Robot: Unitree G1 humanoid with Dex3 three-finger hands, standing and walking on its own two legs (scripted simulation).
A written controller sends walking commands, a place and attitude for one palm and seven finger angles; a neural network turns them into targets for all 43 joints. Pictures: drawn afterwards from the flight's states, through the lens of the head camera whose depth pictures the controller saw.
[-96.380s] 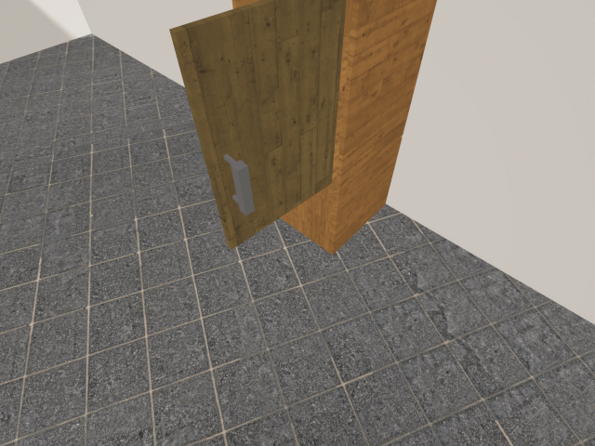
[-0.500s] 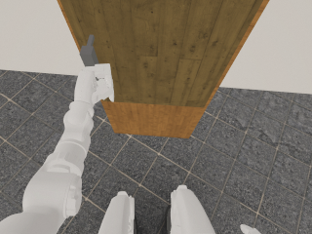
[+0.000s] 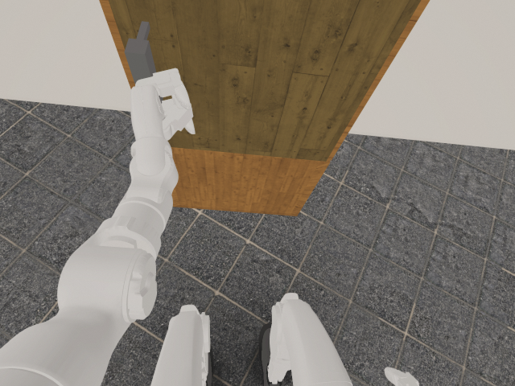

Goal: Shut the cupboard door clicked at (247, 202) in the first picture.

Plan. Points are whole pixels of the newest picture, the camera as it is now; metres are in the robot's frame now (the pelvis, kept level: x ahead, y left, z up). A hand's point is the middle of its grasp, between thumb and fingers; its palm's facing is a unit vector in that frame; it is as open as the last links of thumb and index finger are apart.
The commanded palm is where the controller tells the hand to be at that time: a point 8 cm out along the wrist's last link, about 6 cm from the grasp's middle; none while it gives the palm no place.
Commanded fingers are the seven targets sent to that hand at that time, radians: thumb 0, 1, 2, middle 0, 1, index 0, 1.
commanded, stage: pull the fist back off the door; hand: left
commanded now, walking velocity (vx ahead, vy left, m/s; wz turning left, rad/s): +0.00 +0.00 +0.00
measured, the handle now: (150, 75) +0.59 +0.13 +0.06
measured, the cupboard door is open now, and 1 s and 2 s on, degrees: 0 0 0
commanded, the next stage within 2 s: draw the hand back to the body in 0.72 s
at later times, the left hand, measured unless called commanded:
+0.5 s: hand (199, 130) +0.48 +0.06 +0.05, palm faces +0.03 -1.00 -0.02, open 3.1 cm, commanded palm +0.44 +0.11 +0.06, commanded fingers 0.00 0.90 0.90 -1.30 -1.50 -1.30 -1.50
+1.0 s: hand (186, 157) +0.42 +0.07 +0.09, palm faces +0.01 -1.00 -0.05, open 3.1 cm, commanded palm +0.38 +0.13 +0.10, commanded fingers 0.00 0.90 0.90 -1.30 -1.50 -1.30 -1.50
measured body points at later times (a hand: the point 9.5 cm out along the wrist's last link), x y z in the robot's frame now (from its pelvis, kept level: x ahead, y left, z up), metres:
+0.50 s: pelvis +0.04 -0.01 +0.03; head +0.17 -0.02 +0.46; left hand +0.48 +0.11 +0.05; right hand +0.07 -0.27 -0.10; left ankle +0.07 +0.10 -0.59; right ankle +0.09 -0.11 -0.59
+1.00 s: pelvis +0.05 -0.02 +0.05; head +0.16 -0.04 +0.48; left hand +0.41 +0.12 +0.09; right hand +0.22 -0.26 -0.07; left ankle +0.07 +0.10 -0.59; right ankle +0.09 -0.11 -0.59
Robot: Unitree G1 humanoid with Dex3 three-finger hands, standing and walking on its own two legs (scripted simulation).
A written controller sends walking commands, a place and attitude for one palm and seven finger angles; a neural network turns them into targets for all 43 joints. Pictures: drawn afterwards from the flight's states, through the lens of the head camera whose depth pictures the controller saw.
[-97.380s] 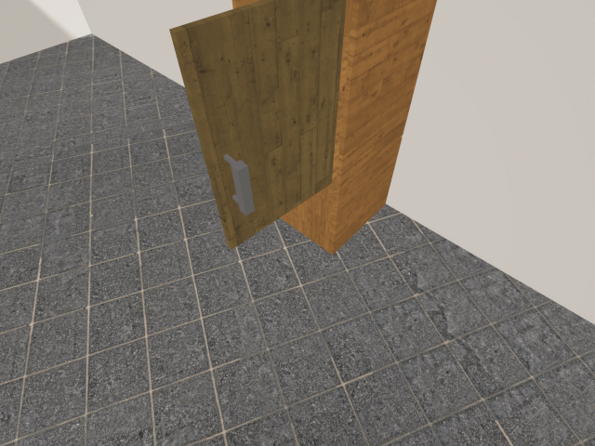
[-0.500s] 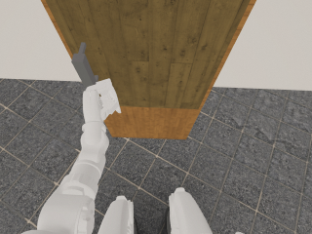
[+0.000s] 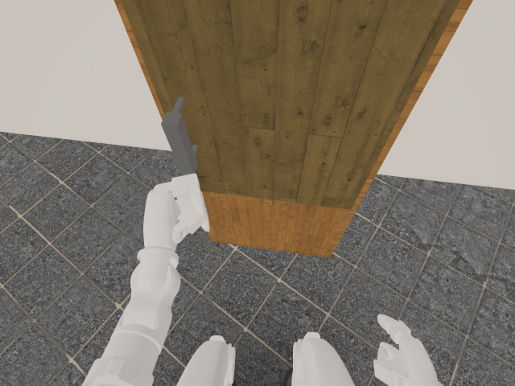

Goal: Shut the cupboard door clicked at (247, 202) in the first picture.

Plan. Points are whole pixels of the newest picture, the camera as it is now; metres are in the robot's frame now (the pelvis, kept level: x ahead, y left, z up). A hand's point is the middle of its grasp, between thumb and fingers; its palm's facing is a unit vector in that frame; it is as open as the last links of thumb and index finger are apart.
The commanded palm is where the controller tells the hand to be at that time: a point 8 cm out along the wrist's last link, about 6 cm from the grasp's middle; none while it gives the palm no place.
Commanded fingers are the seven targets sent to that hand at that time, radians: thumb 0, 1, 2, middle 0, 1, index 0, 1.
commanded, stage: draw the hand back to the body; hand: left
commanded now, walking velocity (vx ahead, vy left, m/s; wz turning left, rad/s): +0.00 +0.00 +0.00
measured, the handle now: (184, 137) +0.53 +0.16 +0.01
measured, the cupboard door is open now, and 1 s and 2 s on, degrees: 0 0 0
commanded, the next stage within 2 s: step back with the hand held close in 1.42 s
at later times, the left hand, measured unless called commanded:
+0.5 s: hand (110, 237) +0.28 +0.17 +0.14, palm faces +0.08 -0.96 -0.26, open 3.1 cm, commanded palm +0.25 +0.23 +0.16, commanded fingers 0.00 0.90 0.90 -0.92 -1.08 -0.92 -1.08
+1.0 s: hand out of the picture +0.24 +0.28 +0.26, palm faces +0.42 -0.81 -0.40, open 5.8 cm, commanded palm +0.19 +0.32 +0.28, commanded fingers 0.00 0.90 0.90 -0.23 -0.33 -0.23 -0.33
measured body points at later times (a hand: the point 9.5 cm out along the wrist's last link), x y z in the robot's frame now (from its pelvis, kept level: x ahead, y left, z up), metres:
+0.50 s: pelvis +0.02 +0.01 +0.08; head +0.04 -0.01 +0.53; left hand +0.27 +0.22 +0.15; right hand +0.19 -0.24 -0.01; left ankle +0.01 +0.12 -0.63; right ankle +0.04 -0.09 -0.63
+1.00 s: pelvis +0.04 +0.02 +0.11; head +0.02 +0.00 +0.56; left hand +0.21 +0.32 +0.28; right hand +0.24 -0.18 +0.02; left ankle +0.01 +0.12 -0.63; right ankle +0.04 -0.09 -0.63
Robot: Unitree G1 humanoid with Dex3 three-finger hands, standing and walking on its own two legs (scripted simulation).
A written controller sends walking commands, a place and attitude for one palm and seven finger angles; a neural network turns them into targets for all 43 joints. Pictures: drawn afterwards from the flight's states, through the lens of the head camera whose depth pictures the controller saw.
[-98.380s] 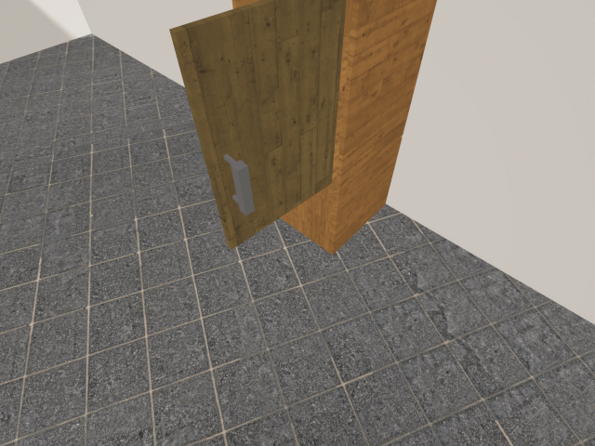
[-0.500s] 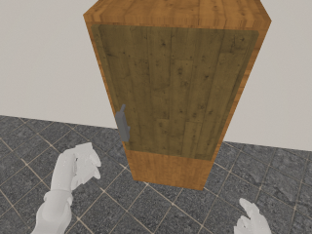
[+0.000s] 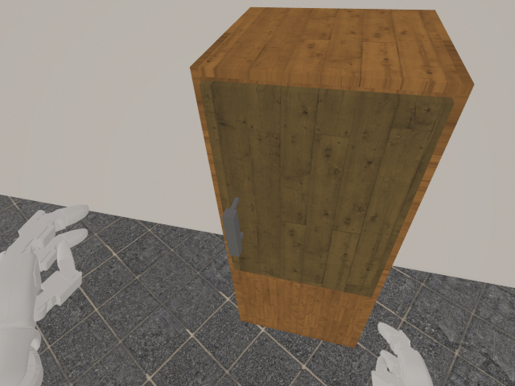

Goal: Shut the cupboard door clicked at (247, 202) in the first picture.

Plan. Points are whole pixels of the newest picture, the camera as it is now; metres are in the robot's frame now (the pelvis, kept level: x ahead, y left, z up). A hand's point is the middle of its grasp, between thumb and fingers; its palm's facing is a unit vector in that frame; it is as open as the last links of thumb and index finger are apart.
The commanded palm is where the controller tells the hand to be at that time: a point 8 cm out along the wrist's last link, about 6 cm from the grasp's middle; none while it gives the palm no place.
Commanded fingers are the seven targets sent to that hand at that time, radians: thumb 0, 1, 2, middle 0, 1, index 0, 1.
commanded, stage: draw the hand back to the body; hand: left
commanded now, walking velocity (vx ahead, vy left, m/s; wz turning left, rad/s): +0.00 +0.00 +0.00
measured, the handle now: (235, 226) +0.49 +0.13 -0.10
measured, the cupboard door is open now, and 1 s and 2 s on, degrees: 0 0 0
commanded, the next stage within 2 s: step back with the hand held close in 0.42 s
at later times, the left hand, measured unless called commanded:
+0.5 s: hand (63, 283) +0.18 +0.25 +0.16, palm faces +0.46 -0.79 -0.40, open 7.4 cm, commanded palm +0.13 +0.29 +0.17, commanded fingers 0.00 0.90 0.90 -0.20 -0.30 -0.20 -0.30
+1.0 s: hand (46, 289) +0.17 +0.27 +0.16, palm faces +0.39 -0.77 -0.50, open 7.4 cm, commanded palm +0.11 +0.31 +0.17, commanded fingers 0.00 0.90 0.90 -0.20 -0.30 -0.20 -0.30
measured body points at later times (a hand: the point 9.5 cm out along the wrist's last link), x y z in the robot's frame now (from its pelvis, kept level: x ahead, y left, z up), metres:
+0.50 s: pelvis -0.02 -0.01 +0.00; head -0.04 -0.04 +0.45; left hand +0.15 +0.29 +0.19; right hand +0.17 -0.23 -0.09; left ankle -0.03 +0.10 -0.74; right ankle +0.00 -0.11 -0.74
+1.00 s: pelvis -0.04 +0.02 -0.01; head -0.03 +0.01 +0.44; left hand +0.14 +0.31 +0.18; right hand +0.12 -0.24 -0.09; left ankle -0.03 +0.10 -0.74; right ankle +0.00 -0.11 -0.74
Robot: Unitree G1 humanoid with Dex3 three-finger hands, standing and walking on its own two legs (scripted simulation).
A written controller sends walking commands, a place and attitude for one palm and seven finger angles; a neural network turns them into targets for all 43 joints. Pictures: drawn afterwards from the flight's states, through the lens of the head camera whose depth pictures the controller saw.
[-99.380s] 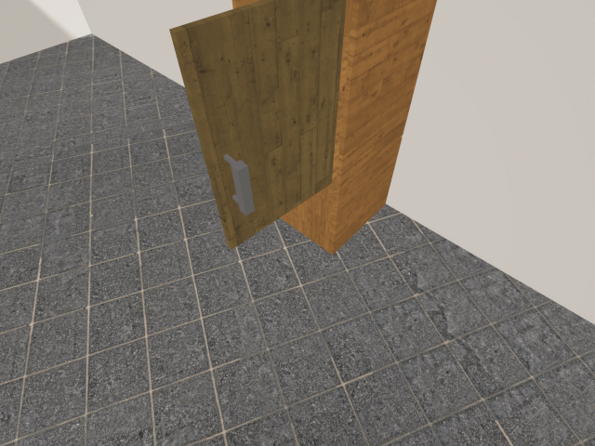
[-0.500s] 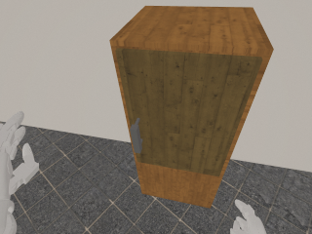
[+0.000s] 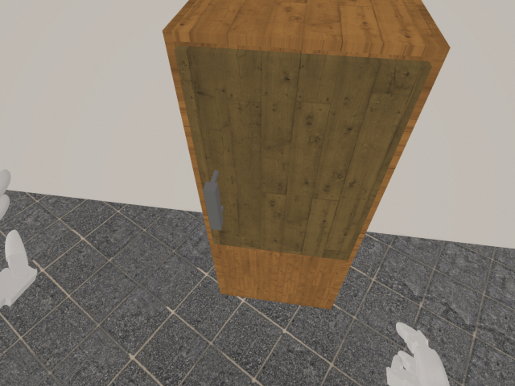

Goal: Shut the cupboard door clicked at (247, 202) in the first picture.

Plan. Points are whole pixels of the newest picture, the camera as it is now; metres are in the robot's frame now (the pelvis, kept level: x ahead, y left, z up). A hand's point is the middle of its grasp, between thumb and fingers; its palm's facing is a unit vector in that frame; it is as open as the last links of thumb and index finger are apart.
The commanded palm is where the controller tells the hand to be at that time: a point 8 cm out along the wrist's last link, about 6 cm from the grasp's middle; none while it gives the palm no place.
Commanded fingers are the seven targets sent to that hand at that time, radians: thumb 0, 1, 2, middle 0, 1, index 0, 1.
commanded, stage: step back with the hand held close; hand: left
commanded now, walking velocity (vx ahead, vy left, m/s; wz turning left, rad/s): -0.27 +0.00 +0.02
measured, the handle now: (216, 200) +0.53 +0.14 -0.09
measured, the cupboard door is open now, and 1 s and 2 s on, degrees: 0 0 0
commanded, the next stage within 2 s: stop stepping back and stand still in 1.34 s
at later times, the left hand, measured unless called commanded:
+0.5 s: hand out of the picture +0.15 +0.27 +0.16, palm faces +0.49 -0.73 -0.48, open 7.4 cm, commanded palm +0.08 +0.30 +0.18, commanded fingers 0.00 0.90 0.90 -0.20 -0.30 -0.20 -0.30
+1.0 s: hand out of the picture +0.09 +0.28 +0.17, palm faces +0.55 -0.72 -0.42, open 7.4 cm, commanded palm +0.04 +0.29 +0.18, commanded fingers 0.00 0.90 0.90 -0.20 -0.30 -0.20 -0.30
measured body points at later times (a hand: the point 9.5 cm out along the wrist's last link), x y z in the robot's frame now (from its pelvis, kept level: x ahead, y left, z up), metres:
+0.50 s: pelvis -0.05 +0.00 -0.01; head -0.03 +0.01 +0.43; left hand +0.12 +0.31 +0.19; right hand +0.11 -0.25 -0.09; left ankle +0.01 +0.08 -0.73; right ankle +0.03 -0.13 -0.73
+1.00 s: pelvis -0.09 -0.01 +0.00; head -0.07 +0.02 +0.44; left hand +0.06 +0.32 +0.20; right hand +0.10 -0.23 -0.08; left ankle +0.01 +0.09 -0.73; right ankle -0.22 -0.14 -0.71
